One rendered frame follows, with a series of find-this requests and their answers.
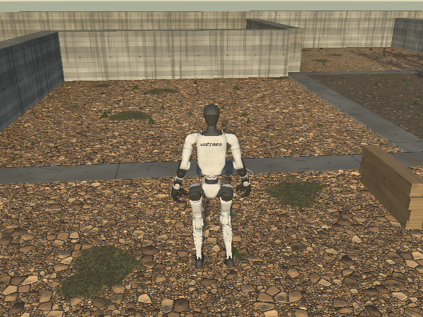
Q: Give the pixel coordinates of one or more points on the robot right upper arm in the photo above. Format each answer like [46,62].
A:
[235,150]

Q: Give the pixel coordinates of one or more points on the left robot foot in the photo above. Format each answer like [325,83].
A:
[199,262]

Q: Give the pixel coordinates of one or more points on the left robot forearm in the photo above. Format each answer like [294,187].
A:
[179,177]

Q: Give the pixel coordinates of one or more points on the right robot forearm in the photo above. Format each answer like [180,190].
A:
[243,175]

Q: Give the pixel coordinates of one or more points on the right robot hand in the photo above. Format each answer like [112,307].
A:
[241,187]

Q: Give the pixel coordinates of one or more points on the robot left upper arm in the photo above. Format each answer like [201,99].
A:
[187,150]

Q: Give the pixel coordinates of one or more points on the left robot hand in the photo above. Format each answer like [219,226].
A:
[175,193]

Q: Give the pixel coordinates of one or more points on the robot right thigh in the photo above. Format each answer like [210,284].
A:
[226,196]

